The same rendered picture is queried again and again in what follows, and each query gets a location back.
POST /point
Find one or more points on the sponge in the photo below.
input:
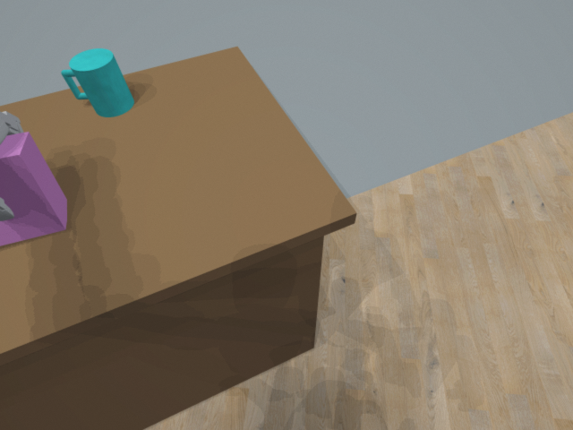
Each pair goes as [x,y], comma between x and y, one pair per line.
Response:
[30,190]

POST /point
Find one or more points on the table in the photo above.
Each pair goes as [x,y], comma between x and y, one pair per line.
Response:
[191,259]

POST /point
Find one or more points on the robot left hand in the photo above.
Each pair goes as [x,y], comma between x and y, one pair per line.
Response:
[9,124]

